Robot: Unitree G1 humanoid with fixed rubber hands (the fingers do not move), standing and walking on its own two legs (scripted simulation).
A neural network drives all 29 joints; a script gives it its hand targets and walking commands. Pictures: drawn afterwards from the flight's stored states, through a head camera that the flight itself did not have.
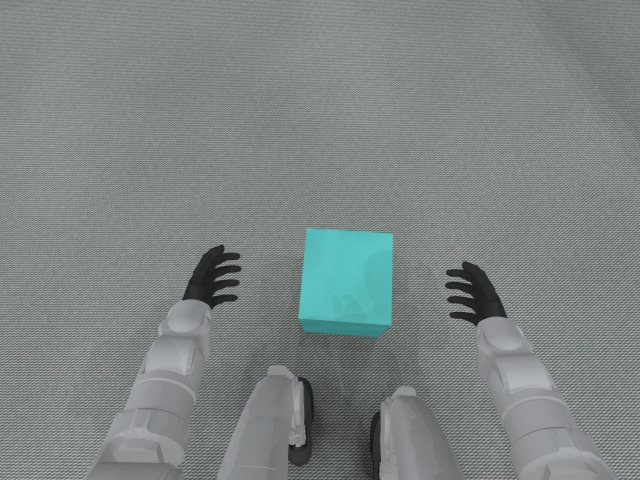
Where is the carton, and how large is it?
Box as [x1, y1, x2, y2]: [298, 228, 392, 337]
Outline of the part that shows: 307,228 298,316 304,330 307,332 377,337 390,325 391,320 392,234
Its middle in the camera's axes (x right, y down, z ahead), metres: +0.07 +0.11 +0.98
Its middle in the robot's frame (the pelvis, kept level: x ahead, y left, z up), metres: +0.47 +0.00 -0.56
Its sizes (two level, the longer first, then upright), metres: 0.210 0.200 0.250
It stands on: the floor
